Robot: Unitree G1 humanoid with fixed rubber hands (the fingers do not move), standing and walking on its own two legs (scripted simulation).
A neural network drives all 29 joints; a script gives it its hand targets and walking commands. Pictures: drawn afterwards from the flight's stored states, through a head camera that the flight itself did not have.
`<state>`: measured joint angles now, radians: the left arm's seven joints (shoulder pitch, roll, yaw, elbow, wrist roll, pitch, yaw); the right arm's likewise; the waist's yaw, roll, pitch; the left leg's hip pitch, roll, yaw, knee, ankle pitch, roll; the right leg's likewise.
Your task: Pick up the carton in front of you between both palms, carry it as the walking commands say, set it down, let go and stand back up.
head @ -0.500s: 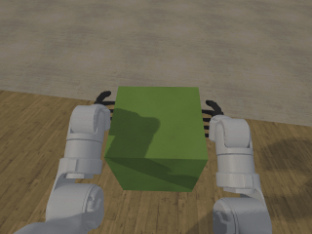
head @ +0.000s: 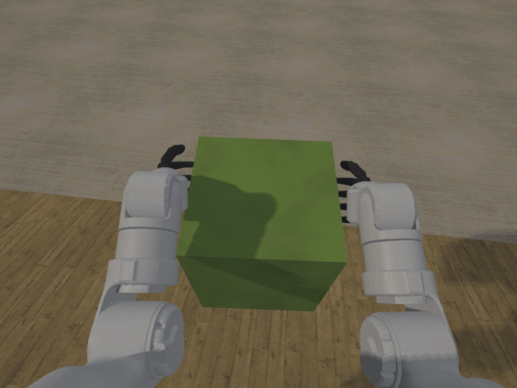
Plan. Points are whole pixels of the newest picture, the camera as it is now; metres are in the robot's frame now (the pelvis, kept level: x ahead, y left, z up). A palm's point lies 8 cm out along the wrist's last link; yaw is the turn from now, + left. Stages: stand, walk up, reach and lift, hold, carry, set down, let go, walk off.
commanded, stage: carry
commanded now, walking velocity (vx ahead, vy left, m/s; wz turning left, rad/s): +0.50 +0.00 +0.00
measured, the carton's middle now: (261, 231) +0.37 -0.01 +0.04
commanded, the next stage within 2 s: none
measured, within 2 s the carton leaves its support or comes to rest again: neither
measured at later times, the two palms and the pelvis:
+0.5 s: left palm (184, 96) +0.67 +0.16 +0.12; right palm (311, 107) +0.66 -0.12 +0.10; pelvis +0.30 +0.01 -0.05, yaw -3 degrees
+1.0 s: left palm (217, 64) +0.98 +0.12 +0.06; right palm (311, 72) +0.95 -0.17 +0.05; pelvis +0.60 -0.01 -0.09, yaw +1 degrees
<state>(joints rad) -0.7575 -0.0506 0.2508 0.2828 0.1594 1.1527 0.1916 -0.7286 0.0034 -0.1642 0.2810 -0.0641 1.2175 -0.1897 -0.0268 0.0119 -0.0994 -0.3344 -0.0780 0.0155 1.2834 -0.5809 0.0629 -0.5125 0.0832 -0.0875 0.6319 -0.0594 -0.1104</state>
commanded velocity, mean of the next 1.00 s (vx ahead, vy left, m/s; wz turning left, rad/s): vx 0.50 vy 0.00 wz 0.00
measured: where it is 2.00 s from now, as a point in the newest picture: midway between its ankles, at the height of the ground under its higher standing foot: (260, 215)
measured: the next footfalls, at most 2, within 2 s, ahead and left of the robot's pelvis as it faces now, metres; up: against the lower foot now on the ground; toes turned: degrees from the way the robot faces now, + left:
left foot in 0.48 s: +0.43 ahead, +0.06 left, -0.05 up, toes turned -1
right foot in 1.00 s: +0.75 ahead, -0.07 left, -0.11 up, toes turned -1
